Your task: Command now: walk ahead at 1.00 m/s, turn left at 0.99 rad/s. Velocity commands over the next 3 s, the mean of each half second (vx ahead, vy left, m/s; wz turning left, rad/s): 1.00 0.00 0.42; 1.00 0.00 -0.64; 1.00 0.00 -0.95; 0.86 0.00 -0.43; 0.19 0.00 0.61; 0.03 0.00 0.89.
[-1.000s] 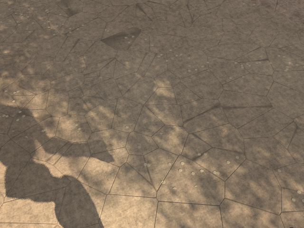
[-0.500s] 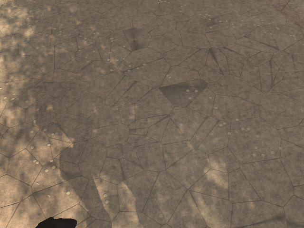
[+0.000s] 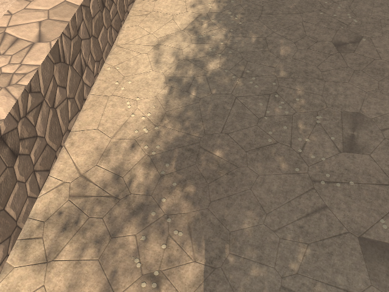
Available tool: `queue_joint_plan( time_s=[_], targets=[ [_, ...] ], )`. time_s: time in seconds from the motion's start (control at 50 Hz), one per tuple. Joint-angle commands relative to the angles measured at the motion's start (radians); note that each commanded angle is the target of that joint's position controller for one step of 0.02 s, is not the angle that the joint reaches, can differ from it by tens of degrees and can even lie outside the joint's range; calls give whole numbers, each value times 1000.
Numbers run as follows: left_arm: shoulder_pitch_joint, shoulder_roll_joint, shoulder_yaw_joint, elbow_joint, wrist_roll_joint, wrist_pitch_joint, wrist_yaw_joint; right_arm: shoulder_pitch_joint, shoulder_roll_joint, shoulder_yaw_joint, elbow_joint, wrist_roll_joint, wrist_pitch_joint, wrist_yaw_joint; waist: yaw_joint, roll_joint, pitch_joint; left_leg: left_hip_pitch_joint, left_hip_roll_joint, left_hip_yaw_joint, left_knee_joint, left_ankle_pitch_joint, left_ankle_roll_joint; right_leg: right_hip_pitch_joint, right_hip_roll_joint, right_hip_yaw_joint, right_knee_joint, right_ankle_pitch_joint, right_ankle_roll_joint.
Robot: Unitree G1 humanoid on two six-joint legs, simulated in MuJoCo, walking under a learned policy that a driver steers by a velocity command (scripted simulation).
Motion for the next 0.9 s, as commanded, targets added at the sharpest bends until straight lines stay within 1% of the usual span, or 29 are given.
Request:
queue_joint_plan(
  time_s=[0.02, 0.08, 0.12, 0.18, 0.2, 0.22, 0.24, 0.26, 0.28, 0.3, 0.32, 0.34, 0.4, 0.46, 0.5, 0.54, 0.6, 0.64, 0.66, 0.68, 0.7, 0.72, 0.74, 0.76, 0.78, 0.82, 0.86, 0.88, 0.9],
  targets=[
    [-4, 155, 39, -88, 5, 27, -3, -66, -147, -38, -95, 10, -60, -4, 53, -76, 42, -140, 269, -407, -355, 102, 177, -40, -30, -56, -234, 41, 33],
    [-124, 97, 14, -125, -26, 18, -26, -51, -132, -41, -82, 15, -78, 7, 4, -23, 39, -211, 205, -305, -381, 189, 98, 137, -3, -95, -540, 437, 7],
    [-145, 112, 19, -118, -36, 13, -32, 7, -131, -42, -57, 27, -88, 15, -36, -3, 10, -108, 246, -315, -385, 302, 67, 194, 18, -105, -638, 575, -25],
    [-148, 165, 41, -112, -27, 8, -24, 69, -160, -46, -26, 19, -82, 3, -49, 3, -24, 162, 304, -318, -258, 609, 23, 175, 69, -118, -737, 455, -71],
    [-69, 192, 57, -89, -26, 5, -16, 74, -188, -50, -17, 11, -79, -1, -10, 11, -81, 229, 312, -307, -140, 794, 3, 242, 112, -134, -737, 345, -87],
    [85, 218, 75, -48, -31, 4, -3, 55, -210, -53, -12, -3, -73, -1, 81, 6, -164, 225, 295, -275, 60, 892, -19, 395, 143, -157, -746, 259, -102],
    [297, 262, 95, 3, -28, 4, 17, 3, -182, -44, -22, -16, -76, -1, 201, 5, -246, 65, 258, -239, 343, 787, -41, 639, 75, -104, -707, 172, -121],
    [424, 371, 123, 23, 9, -3, 26, 88, -23, -6, -64, 8, -86, -2, 166, -260, -393, -228, 137, -159, 771, 185, -79, 913, -213, 350, -778, -200, -207],
    [367, 363, 127, 38, -1, 3, 6, 127, -5, 15, -77, 22, -94, 3, 107, -384, -418, -439, 74, -158, 898, -183, -82, 930, -303, 828, -1041, -390, -262],
    [239, 270, 114, 22, -13, 6, -2, 8, -61, 10, -75, 2, -84, -4, 91, -191, -202, -532, 169, -144, 908, -81, -70, 773, -269, 700, -1052, -418, -261],
    [192, 211, 102, 28, -22, 4, -9, -67, -76, 10, -84, -9, -81, 8, 81, -57, -127, -504, 209, -133, 843, -8, -73, 642, -223, 530, -1036, -280, -254],
    [189, 184, 93, 49, -16, 0, -11, -117, -67, 12, -98, -14, -77, 20, 68, -22, -77, -475, 230, -131, 794, -3, -75, 545, -171, 404, -1043, -155, -236],
    [229, 132, 72, 120, -34, -22, -12, -133, -8, 33, -119, -25, -49, 45, 8, -79, -9, -456, 255, -140, 697, -15, -95, 415, -94, 228, -1113, -37, -206],
    [261, 156, 75, 154, -57, -39, -19, -289, -19, 49, -195, -40, -50, 52, -1, -79, 65, -536, 303, -43, 504, 103, -132, 372, -66, 137, -1210, 141, -249],
    [268, 158, 77, 159, -63, -43, -22, -393, -4, 67, -232, -33, -65, 63, 15, -58, 84, -434, 309, 9, 274, 246, -156, 315, -13, 64, -1243, 306, -248],
    [292, 200, 89, 170, -74, -49, -18, -443, 17, 80, -242, -17, -72, 74, 25, -56, 74, -248, 277, 49, 135, 350, -156, 269, -22, 39, -1296, 491, -246],
    [314, 247, 98, 189, -74, -44, -15, -440, -31, 64, -234, -17, -72, 49, 14, -59, 23, -160, 237, 52, 43, 331, -140, 440, -46, 37, -1200, 809, -235],
    [336, 284, 105, 208, -61, -32, -8, -276, -82, 38, -185, -26, -78, 21, -60, -99, -121, 39, 176, 54, 26, 164, -118, 527, -40, 29, -914, 1098, -205],
    [310, 289, 106, 204, -59, -23, -5, -89, -108, 21, -128, -27, -81, 5, -155, -92, -213, 259, 199, 39, 8, 140, -113, 441, -8, 17, -667, 1020, -189],
    [298, 227, 93, 178, -54, -24, -6, 85, -178, -7, -98, -47, -84, -18, -213, -22, -328, 494, 390, -138, 14, -105, -100, 249, 47, -1, -359, 731, -187],
    [422, 47, 58, 142, -87, -24, -6, 115, -241, -27, -95, -86, -85, -23, -106, 233, -482, 744, 698, -618, -78, -428, -25, -72, 148, -29, 4, -71, -173],
    [349, 137, 70, 120, -90, -13, -5, 69, -205, -28, -113, -54, -74, -20, -125, 203, -484, 660, 701, -833, -253, -563, -2, -174, 143, -8, 118, -25, -190],
    [228, 171, 82, 109, -77, -3, -6, -23, -123, -12, -103, -42, -77, -18, -101, 110, -264, 501, 633, -627, -265, -479, -25, -237, 81, -16, 95, 89, -191],
    [184, 160, 80, 108, -67, 3, -16, -62, -70, -3, -92, -37, -84, -14, -80, 50, -162, 370, 595, -468, -270, -272, -36, -219, 47, -22, 44, 139, -183],
    [173, 143, 79, 113, -60, 15, -26, -70, -48, 1, -77, -37, -88, -13, -54, 46, -113, 283, 559, -352, -291, -127, -54, -186, 26, -24, 19, 148, -173],
    [168, 98, 74, 101, -41, 51, -42, -46, -12, 10, -37, -17, -105, -10, -5, 70, -56, 169, 531, -199, -335, -8, -73, -149, -8, -28, -8, 145, -152],
    [81, 77, 70, 65, -35, 76, -55, -31, 20, 15, -1, 6, -120, -6, 8, 52, -3, 159, 491, -53, -377, 113, -106, -218, -26, -49, -24, 184, -143],
    [48, 65, 62, 31, -33, 79, -64, -29, -1, 12, 2, 6, -127, -3, 19, 85, 4, 142, 510, -6, -389, 184, -101, -233, -33, -64, -52, 233, -138],
    [-2, 68, 58, 10, -34, 79, -71, -37, 12, 14, 10, 4, -132, -1, 26, 71, 29, 124, 481, 67, -403, 264, -109, -240, -32, -83, -94, 292, -137]
  ],
)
